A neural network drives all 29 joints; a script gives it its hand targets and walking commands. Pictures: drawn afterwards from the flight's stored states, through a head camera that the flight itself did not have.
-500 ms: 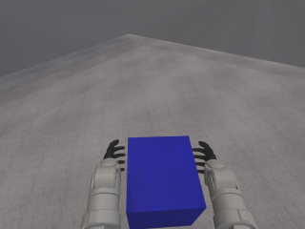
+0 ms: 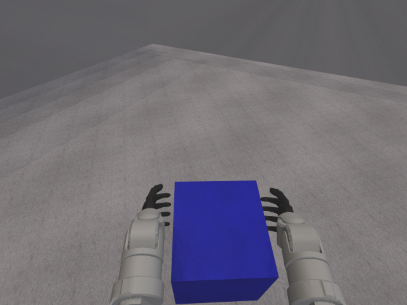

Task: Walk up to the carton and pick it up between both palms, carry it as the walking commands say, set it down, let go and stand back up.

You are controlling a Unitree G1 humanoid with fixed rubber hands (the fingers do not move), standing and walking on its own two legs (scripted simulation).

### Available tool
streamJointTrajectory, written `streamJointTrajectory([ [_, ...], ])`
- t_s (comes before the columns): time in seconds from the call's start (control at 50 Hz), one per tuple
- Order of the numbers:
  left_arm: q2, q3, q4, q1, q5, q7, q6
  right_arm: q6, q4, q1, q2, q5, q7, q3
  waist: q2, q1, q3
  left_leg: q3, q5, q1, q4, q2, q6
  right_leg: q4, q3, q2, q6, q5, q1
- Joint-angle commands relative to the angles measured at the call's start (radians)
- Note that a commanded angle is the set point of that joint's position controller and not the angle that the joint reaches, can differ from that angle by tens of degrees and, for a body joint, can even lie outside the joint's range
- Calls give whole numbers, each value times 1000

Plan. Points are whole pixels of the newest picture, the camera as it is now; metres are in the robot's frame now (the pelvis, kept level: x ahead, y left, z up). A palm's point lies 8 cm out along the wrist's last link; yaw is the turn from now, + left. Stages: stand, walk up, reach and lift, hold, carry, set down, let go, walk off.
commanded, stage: reach and lift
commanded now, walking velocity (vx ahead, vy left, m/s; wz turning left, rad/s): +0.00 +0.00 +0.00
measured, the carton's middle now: (216, 241) +0.31 +0.02 -0.04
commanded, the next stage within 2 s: hold in 1.06 s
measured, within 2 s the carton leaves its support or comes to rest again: neither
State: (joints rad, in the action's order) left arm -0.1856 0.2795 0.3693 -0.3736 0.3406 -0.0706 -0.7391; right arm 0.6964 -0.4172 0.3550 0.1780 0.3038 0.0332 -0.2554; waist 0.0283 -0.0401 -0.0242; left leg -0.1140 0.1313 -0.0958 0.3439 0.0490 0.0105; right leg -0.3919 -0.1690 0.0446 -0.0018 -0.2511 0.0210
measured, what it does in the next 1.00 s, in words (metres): stands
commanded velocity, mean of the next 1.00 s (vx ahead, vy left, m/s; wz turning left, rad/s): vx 0.00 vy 0.00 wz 0.00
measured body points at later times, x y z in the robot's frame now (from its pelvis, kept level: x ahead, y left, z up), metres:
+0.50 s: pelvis +0.00 +0.00 +0.00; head -0.06 +0.00 +0.45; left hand +0.31 +0.14 +0.05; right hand +0.30 -0.14 +0.05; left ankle +0.04 +0.12 -0.74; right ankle -0.01 -0.13 -0.74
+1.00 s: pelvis -0.01 +0.01 +0.00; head -0.07 +0.02 +0.45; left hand +0.30 +0.14 +0.05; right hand +0.30 -0.14 +0.05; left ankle +0.04 +0.12 -0.74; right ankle -0.01 -0.13 -0.74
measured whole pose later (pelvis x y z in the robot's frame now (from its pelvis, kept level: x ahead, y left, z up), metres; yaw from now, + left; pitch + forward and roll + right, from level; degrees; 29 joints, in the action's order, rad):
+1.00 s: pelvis -0.01 +0.01 +0.00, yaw +0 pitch -7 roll +0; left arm -0.18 0.26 0.35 -0.37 0.32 -0.06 -0.76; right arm 0.74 -0.37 0.35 0.18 0.31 0.03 -0.26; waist 0.03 0.01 -0.02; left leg -0.11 0.13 -0.11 0.36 0.05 0.00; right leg -0.39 -0.16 0.04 0.01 -0.24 0.03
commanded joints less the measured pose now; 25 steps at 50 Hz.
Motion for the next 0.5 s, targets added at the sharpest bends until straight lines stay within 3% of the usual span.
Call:
streamJointTrajectory([
  [0.0, -1073, -511, 47, -434, -293, 283, 14, -46, 45, 569, 936, -275, -272, 501, -31, 8, -207, 32, -157, 262, -4, 20, 28, 104, 57, 27, -11, 101, 191],
  [0.48, -1037, -546, -23, -406, -316, 297, 3, 1, 106, 504, 956, -288, -263, 522, -11, 39, -189, 37, -129, 219, 2, 29, 10, 104, 49, 21, 8, 157, 146],
])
